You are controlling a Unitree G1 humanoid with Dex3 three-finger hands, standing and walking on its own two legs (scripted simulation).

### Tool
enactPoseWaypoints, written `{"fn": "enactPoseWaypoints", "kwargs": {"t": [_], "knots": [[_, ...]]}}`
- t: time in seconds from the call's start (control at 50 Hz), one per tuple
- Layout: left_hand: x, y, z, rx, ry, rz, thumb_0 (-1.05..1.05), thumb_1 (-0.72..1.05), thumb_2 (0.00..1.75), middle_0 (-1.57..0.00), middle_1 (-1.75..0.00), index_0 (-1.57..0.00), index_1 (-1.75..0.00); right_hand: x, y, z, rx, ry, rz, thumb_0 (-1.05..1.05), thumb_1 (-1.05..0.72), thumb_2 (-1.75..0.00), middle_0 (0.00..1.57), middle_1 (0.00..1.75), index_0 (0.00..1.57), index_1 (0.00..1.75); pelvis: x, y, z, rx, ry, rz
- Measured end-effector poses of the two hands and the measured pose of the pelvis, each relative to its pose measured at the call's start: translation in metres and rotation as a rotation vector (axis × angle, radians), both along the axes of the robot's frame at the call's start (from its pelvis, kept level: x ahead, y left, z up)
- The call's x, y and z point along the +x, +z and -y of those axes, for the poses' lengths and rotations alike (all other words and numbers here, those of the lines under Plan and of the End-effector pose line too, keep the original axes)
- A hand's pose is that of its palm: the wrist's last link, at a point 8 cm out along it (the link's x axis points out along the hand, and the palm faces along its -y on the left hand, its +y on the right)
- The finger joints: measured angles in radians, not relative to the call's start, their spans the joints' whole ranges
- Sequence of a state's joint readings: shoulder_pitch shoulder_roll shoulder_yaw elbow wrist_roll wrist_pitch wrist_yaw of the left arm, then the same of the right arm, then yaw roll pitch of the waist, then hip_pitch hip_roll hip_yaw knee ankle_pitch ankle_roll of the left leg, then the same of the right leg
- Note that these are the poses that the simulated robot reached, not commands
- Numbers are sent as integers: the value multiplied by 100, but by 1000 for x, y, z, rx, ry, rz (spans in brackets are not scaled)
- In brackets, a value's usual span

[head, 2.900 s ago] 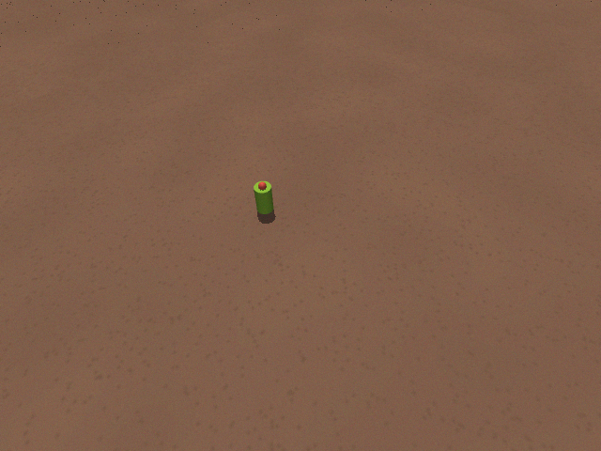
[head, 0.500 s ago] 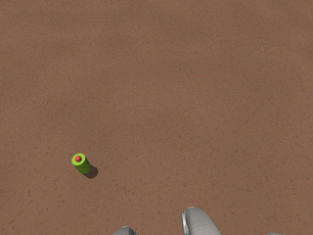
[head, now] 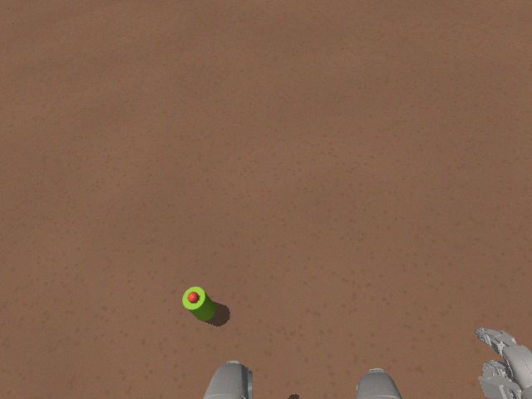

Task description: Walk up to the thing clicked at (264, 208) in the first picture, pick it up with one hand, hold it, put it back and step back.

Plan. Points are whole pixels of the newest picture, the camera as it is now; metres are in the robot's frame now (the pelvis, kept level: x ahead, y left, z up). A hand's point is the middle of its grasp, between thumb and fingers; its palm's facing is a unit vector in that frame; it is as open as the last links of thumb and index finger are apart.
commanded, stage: walk up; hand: left
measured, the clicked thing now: (198, 303) +0.48 +0.35 -0.64
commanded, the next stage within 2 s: none
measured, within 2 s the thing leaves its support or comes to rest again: neither
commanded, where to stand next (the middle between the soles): +0.04 +0.32 m, yaw -26 degrees
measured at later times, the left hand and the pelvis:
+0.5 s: hand out of the picture +0.11 +0.51 -0.11, palm faces -0.23 -0.79 -0.58, open 7.3 cm; pelvis -0.03 +0.24 +0.00, yaw -12 degrees
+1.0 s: hand out of the picture +0.11 +0.69 -0.13, palm faces -0.36 -0.85 -0.38, open 7.4 cm; pelvis -0.07 +0.43 +0.03, yaw -23 degrees
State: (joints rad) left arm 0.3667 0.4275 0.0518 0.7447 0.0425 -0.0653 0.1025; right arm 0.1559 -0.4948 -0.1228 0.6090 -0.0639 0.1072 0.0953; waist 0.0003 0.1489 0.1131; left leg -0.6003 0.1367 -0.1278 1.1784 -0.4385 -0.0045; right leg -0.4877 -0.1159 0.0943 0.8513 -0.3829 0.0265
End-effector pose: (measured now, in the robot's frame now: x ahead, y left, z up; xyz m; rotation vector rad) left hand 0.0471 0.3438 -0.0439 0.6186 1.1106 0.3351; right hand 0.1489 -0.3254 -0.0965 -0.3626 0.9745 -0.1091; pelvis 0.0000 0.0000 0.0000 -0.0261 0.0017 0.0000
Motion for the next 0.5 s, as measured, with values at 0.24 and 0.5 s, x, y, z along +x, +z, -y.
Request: {"fn": "enactPoseWaypoints", "kwargs": {"t": [0.24,0.5], "knots": [[60,-26,-147,-18,-77,0,0,90,90,-20,-30,-21,-30,-89,9,-142,-43,-149,-123,1,-91,-90,20,30,20,30,-11,3,-135,-22,-83,6],[62,-17,-202,-53,-230,9,0,89,90,-21,-30,-21,-31,-173,-17,-241,10,-313,-209,1,-91,-90,20,30,20,30,-31,2,-238,-32,-204,51]]}}
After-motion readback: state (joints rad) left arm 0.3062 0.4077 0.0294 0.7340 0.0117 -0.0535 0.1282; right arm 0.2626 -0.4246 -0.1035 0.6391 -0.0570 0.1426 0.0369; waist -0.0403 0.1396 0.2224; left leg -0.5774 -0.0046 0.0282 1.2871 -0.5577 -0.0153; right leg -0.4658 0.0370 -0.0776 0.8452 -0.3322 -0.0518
